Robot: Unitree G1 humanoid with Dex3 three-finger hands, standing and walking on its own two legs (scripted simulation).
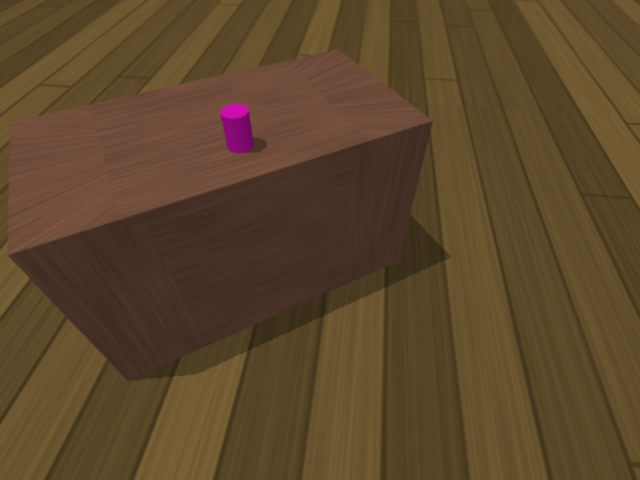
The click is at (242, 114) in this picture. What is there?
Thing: squat round
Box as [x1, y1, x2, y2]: [220, 104, 253, 152]
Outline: 227,105 223,107 220,111 227,146 233,152 247,151 253,145 248,110 245,106 241,104
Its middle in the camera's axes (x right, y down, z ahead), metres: -0.22 -0.29 +0.99
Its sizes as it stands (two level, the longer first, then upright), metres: 0.069 0.069 0.101
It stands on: a support 0.65 m high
